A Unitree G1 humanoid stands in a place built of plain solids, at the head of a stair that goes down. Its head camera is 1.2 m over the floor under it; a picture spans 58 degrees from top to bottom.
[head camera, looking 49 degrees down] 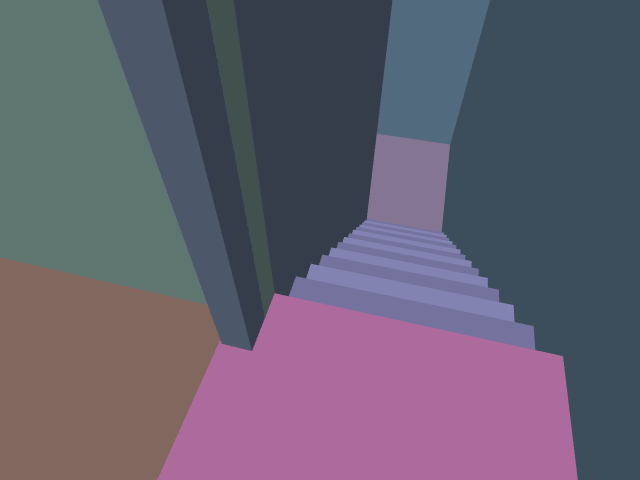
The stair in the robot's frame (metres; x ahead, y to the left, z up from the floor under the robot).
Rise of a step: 0.19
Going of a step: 0.22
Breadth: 0.90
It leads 14 degrees to the right of straight ahead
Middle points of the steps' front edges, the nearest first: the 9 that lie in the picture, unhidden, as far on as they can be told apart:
0.70 -0.29 0.00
0.91 -0.34 -0.19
1.12 -0.40 -0.38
1.33 -0.45 -0.58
1.54 -0.50 -0.77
1.75 -0.56 -0.96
1.97 -0.61 -1.15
2.18 -0.67 -1.35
2.39 -0.72 -1.54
